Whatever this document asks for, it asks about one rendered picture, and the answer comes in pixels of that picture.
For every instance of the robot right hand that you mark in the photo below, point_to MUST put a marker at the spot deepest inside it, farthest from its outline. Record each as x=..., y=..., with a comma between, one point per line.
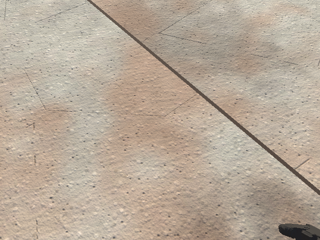
x=299, y=231

